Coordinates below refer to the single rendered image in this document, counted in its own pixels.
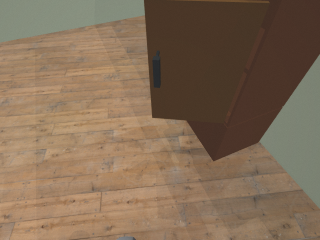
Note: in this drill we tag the cupboard door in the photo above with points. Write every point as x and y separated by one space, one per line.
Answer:
204 46

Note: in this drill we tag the handle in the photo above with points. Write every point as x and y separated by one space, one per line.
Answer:
156 62

